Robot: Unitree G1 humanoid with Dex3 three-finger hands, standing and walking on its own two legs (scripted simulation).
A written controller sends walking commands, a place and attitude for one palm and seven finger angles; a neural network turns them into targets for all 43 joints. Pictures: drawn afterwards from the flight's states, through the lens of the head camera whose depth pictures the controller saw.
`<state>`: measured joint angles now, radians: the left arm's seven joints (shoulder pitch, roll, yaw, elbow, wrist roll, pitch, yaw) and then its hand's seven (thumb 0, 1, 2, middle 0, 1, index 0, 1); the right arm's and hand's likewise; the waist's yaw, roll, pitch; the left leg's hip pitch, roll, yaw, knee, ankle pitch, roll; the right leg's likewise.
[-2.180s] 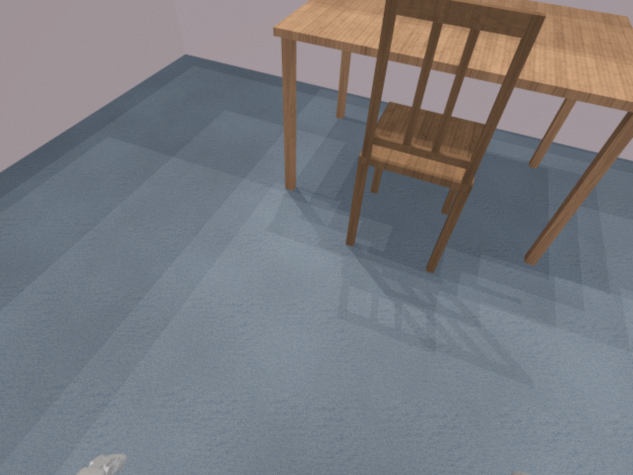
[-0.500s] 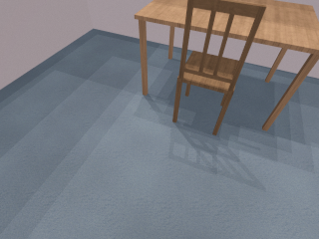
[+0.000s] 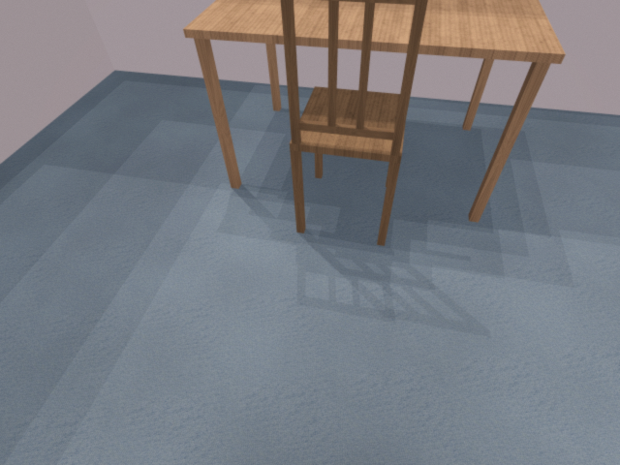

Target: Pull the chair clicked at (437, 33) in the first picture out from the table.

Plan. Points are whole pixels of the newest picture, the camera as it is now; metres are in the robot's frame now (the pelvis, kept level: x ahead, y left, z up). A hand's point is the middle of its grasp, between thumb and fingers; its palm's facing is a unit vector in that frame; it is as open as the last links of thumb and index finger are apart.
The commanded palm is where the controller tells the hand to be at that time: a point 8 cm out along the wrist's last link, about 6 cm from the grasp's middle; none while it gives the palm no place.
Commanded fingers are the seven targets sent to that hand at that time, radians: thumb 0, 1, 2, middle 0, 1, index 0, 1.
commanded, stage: walk to a spot facing it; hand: left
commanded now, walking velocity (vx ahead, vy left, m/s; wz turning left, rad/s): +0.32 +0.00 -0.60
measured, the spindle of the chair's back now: (332, 69) +1.11 +0.04 -0.02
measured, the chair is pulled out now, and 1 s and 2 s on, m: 0.00 0.00 0.00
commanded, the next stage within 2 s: none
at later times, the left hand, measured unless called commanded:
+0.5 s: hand (161, 458) +0.15 +0.25 -0.18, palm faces -0.14 -0.97 -0.17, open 7.4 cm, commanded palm none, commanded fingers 0.00 0.90 0.90 -0.20 -0.30 -0.20 -0.30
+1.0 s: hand (270, 261) +0.52 +0.14 -0.15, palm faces -0.60 -0.79 -0.14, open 7.4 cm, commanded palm none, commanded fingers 0.00 0.90 0.90 -0.20 -0.30 -0.20 -0.30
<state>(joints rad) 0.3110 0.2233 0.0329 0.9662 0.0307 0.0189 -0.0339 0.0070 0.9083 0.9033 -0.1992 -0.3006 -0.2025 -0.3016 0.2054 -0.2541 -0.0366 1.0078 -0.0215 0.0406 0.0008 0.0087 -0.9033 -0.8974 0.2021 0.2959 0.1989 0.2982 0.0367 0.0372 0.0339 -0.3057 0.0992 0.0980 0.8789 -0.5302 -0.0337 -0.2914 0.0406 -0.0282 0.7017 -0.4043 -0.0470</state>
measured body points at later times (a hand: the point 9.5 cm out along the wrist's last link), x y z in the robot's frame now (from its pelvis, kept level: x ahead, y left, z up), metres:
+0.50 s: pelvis +0.18 +0.06 +0.00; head +0.22 +0.08 +0.45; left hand +0.16 +0.31 -0.16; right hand +0.29 -0.20 -0.11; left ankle +0.27 +0.13 -0.72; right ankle +0.00 -0.07 -0.69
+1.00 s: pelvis +0.32 +0.08 +0.01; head +0.37 +0.07 +0.46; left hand +0.55 +0.19 -0.14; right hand +0.13 -0.08 -0.12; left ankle +0.27 +0.14 -0.72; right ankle +0.29 -0.06 -0.67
